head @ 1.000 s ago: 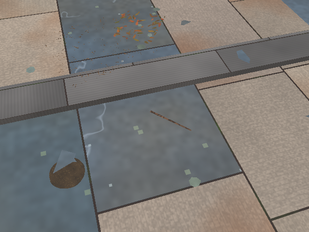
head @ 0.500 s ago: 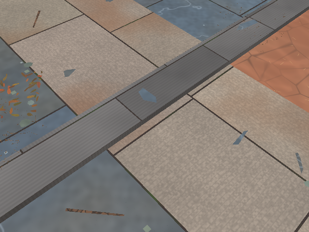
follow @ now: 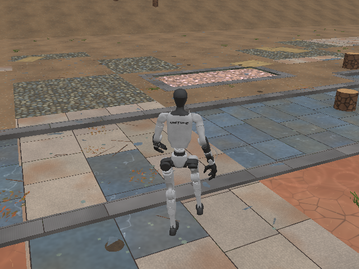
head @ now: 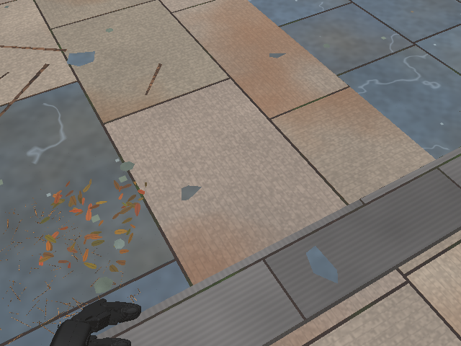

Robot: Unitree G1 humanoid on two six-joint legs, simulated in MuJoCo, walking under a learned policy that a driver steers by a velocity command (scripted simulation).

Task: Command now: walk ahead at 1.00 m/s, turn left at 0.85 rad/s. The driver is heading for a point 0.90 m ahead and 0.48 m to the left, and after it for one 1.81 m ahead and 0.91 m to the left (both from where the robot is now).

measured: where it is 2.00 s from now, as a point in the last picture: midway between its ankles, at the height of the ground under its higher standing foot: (66, 172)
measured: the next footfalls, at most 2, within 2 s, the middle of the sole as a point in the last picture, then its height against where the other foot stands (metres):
right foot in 0.16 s outside the picture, level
left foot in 0.58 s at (175, 286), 0.04 m higher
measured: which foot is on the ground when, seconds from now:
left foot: down 0.00-0.16, up 0.18-0.56, down 0.58-0.98, up 1.00-1.00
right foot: up 0.00-0.14, down 0.16-0.58, up 0.60-0.96, down 0.98-1.00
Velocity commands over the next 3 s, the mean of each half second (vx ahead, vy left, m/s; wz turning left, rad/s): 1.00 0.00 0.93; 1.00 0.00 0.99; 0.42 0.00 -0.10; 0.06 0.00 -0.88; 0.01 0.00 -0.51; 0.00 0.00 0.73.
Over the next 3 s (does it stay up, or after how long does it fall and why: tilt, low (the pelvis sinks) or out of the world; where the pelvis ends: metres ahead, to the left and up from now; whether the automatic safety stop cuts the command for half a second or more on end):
stays up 1.11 0.56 0.03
